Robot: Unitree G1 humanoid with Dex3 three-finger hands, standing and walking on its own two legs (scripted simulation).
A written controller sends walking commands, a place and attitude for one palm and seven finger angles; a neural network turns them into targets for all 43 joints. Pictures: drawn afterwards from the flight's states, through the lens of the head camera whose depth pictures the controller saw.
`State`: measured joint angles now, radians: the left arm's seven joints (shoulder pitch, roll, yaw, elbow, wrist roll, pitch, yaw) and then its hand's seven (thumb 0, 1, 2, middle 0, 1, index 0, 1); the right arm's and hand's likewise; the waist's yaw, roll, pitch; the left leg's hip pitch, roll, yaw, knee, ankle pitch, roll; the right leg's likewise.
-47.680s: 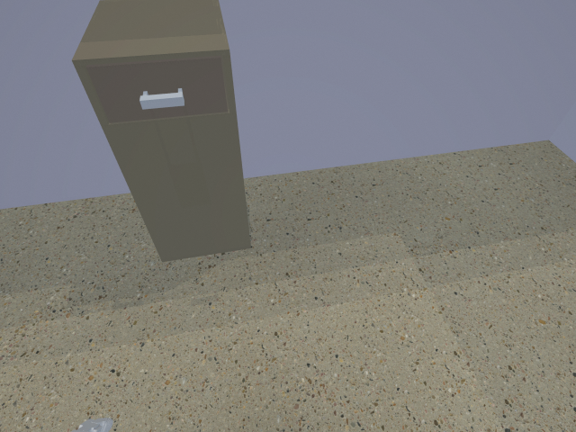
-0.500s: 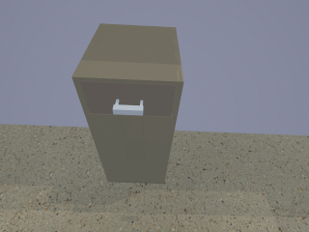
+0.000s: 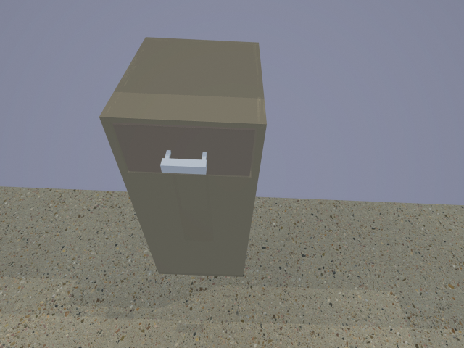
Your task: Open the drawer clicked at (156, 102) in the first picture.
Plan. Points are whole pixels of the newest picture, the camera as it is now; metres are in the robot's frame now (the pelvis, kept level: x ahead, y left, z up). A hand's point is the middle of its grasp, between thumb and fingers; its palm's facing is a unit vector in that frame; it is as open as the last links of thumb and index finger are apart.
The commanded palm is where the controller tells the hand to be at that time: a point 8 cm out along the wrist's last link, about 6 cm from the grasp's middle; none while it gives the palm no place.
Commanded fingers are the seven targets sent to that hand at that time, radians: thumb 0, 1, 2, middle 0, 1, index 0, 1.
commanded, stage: raise the hand with hooked fingers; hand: left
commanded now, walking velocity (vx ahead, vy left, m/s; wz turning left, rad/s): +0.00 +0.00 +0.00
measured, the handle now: (185, 160) +0.53 +0.15 -0.01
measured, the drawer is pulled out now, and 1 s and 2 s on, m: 0.00 0.00 0.00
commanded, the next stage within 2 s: move the hooked fingers above the handle in 1.96 s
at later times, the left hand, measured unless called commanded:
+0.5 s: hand (162, 321) +0.18 +0.13 -0.05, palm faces +0.00 -0.25 -0.97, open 8.6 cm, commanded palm +0.15 +0.18 -0.01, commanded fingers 0.00 0.36 0.67 -0.24 -0.64 -0.24 -0.64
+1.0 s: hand (158, 254) +0.27 +0.15 +0.01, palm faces +0.03 -0.09 -1.00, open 11.6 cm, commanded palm +0.24 +0.16 +0.07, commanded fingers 0.00 -0.22 0.42 -0.28 -1.02 -0.28 -1.02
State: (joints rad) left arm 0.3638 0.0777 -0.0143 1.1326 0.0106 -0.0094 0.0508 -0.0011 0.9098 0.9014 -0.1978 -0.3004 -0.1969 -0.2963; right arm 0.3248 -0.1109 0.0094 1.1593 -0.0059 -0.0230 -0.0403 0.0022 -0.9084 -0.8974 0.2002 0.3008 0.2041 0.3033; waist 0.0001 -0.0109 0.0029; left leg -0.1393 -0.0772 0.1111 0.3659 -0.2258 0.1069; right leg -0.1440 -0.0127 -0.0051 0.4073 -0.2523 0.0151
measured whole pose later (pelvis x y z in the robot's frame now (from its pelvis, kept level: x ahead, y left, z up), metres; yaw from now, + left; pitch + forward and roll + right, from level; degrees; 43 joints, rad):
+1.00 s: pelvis +0.02 -0.07 -0.03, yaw -5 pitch +10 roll +3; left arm 0.30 0.41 0.00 -0.05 0.97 -0.02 0.33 0.00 0.00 0.52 -0.28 -0.88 -0.28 -0.88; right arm 0.11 -0.25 0.00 0.62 -0.04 0.12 -0.01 0.01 -0.90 -0.90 0.20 0.30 0.21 0.30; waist 0.07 0.03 -0.10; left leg -0.45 -0.07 -0.06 0.68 -0.37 0.01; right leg -0.51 0.13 0.07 0.72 -0.37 -0.11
